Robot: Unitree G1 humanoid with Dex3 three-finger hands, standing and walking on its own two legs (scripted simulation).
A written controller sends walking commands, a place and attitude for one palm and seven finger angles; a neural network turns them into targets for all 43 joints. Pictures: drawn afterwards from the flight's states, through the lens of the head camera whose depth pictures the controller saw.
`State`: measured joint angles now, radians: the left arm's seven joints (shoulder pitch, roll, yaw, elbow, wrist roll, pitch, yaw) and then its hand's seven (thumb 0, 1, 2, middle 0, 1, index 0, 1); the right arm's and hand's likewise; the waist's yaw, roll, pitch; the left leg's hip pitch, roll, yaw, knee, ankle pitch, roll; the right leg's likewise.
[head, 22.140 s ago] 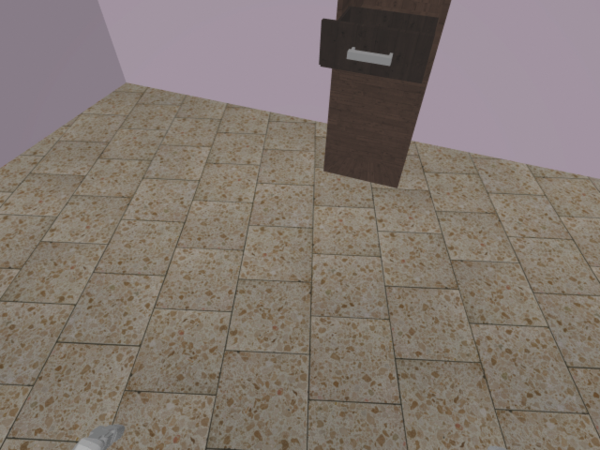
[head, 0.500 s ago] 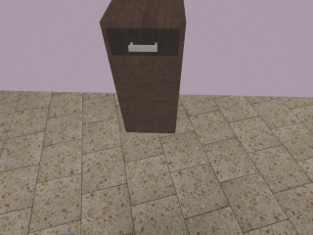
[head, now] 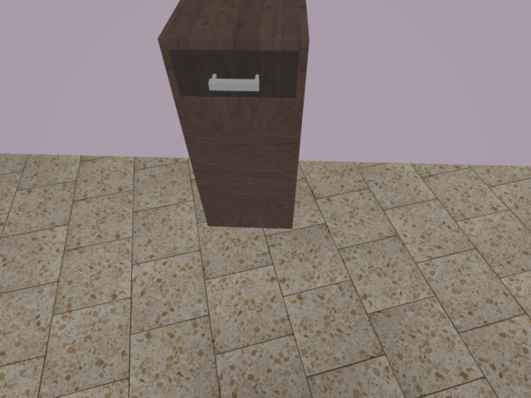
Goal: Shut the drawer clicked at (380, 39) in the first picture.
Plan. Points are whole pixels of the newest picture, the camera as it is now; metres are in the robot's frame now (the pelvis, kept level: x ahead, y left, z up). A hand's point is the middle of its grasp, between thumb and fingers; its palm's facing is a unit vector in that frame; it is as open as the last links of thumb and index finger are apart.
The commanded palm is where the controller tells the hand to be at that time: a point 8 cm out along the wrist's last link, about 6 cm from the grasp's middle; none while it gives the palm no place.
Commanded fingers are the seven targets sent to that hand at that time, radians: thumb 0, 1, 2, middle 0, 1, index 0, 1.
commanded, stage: look to check the result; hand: left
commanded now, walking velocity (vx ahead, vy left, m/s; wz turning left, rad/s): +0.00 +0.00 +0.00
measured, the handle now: (235, 81) +0.90 +0.14 -0.01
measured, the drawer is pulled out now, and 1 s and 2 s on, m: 0.00 0.00 0.00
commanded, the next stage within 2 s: stand and wait in 0.18 s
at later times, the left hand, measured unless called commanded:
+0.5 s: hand out of the picture +0.09 +0.23 -0.15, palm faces -0.02 -0.94 -0.34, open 7.4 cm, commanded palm none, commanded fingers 0.00 0.90 0.90 -0.20 -0.30 -0.20 -0.30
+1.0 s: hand out of the picture +0.07 +0.24 -0.16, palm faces -0.03 -0.94 -0.33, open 7.4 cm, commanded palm none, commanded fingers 0.00 0.90 0.90 -0.20 -0.30 -0.20 -0.30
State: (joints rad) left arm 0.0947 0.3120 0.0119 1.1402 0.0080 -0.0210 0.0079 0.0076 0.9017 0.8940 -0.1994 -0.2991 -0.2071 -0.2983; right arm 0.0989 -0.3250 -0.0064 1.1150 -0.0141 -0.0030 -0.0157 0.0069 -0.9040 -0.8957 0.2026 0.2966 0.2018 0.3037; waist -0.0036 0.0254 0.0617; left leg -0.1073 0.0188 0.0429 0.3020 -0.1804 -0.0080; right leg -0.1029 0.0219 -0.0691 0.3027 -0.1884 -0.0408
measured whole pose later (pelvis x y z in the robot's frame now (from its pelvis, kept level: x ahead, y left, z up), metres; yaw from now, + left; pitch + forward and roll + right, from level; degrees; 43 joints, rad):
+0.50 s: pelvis +0.00 -0.01 +0.00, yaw -1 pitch -2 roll +0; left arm 0.09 0.30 0.01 1.13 0.01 -0.02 0.01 0.01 0.90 0.89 -0.20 -0.30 -0.21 -0.30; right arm 0.13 -0.32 0.00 1.12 -0.01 0.00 -0.02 0.01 -0.90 -0.90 0.20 0.30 0.20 0.30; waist -0.01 0.02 0.05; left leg -0.08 0.03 0.05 0.29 -0.18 -0.02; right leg -0.08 0.04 -0.06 0.28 -0.18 -0.05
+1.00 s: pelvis +0.00 +0.00 +0.00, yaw -1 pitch -2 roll +0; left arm 0.11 0.31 0.01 1.15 0.01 -0.02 0.01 0.01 0.90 0.89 -0.20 -0.30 -0.21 -0.30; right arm 0.14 -0.32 -0.01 1.13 -0.01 0.00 -0.02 0.01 -0.90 -0.90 0.20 0.30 0.20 0.30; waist -0.01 0.02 0.05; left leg -0.09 0.03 0.05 0.29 -0.17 -0.02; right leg -0.08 0.04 -0.06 0.27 -0.17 -0.05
